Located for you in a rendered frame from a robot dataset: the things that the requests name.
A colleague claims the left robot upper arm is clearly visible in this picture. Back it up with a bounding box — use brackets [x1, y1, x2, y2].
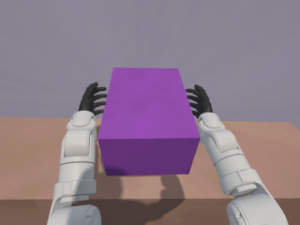
[48, 204, 101, 225]

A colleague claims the left robot forearm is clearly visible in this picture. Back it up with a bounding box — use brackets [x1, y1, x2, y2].
[47, 111, 98, 225]

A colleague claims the right robot upper arm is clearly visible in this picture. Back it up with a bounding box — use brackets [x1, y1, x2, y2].
[227, 193, 287, 225]

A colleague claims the carton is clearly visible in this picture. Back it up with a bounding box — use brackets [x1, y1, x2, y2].
[97, 67, 201, 176]

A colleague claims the right robot forearm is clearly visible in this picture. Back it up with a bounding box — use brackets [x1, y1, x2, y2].
[197, 112, 289, 225]

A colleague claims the left robot hand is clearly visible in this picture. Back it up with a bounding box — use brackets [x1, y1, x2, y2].
[78, 82, 108, 116]

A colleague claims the pedestal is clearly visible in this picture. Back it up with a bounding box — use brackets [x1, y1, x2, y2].
[0, 116, 300, 225]

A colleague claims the right robot hand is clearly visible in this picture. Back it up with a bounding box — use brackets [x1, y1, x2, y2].
[186, 84, 213, 119]

